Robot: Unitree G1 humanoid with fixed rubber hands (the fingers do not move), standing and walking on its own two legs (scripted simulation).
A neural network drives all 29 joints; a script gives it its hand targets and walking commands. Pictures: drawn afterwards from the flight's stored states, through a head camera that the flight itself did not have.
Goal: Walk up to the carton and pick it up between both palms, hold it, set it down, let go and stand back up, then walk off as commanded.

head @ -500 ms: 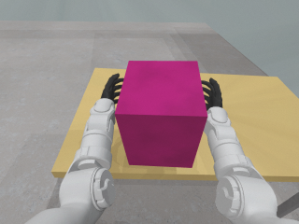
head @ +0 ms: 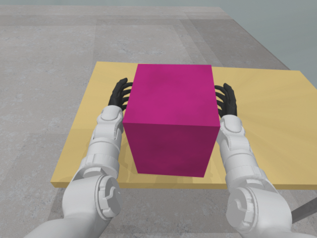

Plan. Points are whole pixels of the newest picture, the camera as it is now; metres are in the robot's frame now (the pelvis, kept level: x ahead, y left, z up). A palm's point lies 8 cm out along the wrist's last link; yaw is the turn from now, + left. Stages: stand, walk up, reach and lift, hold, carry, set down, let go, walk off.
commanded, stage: set down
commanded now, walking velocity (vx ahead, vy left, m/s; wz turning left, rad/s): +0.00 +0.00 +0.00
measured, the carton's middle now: (172, 122) +0.42 -0.01 +0.06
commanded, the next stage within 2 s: none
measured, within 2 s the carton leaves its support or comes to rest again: neither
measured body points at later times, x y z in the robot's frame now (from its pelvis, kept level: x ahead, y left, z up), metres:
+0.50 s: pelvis +0.01 +0.00 +0.00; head +0.05 +0.03 +0.45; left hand +0.45 +0.14 +0.09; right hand +0.43 -0.16 +0.09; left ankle -0.02 +0.12 -0.75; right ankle -0.03 -0.13 -0.75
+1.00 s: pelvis +0.01 +0.00 +0.00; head +0.05 +0.03 +0.45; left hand +0.45 +0.13 +0.08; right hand +0.42 -0.16 +0.08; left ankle -0.02 +0.12 -0.75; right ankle -0.03 -0.13 -0.75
